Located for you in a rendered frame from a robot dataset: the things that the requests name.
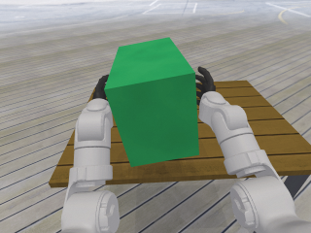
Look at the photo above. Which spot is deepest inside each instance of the left robot hand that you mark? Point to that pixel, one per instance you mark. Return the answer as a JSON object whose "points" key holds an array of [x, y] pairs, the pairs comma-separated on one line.
{"points": [[99, 92]]}

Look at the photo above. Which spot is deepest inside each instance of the robot left upper arm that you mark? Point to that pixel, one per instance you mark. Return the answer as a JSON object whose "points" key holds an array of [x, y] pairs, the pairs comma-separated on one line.
{"points": [[94, 211]]}

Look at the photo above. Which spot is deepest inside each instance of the table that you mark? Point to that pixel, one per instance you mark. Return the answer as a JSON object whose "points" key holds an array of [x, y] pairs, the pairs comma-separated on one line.
{"points": [[288, 152]]}

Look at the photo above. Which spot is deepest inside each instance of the right robot hand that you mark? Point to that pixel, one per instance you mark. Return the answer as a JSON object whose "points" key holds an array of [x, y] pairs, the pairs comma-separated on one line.
{"points": [[207, 83]]}

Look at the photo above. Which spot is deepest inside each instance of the robot right upper arm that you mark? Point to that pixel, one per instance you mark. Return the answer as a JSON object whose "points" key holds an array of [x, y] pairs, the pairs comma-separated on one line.
{"points": [[264, 205]]}

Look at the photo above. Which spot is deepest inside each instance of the carton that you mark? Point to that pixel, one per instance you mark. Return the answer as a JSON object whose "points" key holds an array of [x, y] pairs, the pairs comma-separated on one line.
{"points": [[151, 90]]}

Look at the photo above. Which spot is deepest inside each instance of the left robot forearm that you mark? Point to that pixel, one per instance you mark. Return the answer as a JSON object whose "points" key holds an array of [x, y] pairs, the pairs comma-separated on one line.
{"points": [[92, 143]]}

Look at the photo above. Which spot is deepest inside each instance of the right robot forearm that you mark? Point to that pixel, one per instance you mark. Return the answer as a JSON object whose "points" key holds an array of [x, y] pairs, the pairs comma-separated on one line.
{"points": [[241, 151]]}

